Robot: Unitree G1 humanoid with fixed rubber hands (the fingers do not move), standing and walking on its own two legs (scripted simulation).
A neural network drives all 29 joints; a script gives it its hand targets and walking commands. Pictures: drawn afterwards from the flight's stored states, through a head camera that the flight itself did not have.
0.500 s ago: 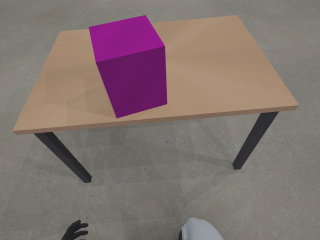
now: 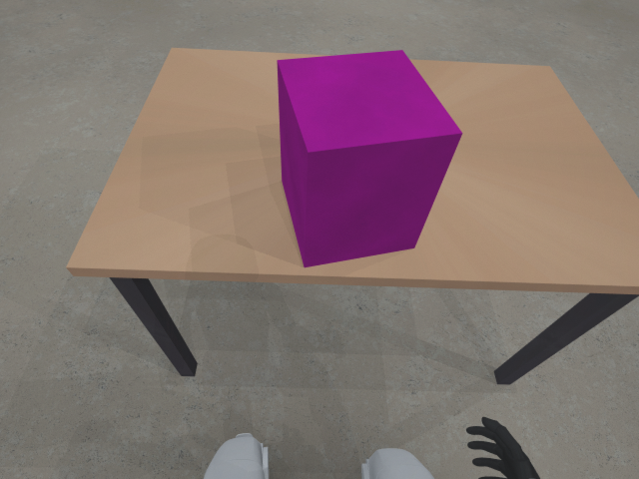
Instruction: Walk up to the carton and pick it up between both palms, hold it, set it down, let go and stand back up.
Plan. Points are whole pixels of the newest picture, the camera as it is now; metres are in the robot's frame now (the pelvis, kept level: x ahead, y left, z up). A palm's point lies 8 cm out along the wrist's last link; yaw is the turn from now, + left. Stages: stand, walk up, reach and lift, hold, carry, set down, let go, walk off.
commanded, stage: walk up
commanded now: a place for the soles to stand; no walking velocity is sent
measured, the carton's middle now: (351, 162) +0.55 -0.04 +0.04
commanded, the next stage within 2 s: none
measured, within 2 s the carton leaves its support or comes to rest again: neither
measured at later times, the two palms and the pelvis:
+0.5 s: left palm (117, 476) +0.13 +0.25 -0.08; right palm out of the picture +0.09 -0.26 -0.08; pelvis +0.02 +0.00 +0.02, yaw -3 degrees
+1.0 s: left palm out of the picture +0.13 +0.26 -0.10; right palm out of the picture +0.09 -0.25 -0.08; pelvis +0.07 +0.01 +0.02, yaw -5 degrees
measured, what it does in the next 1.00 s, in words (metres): steps on the spot: right foot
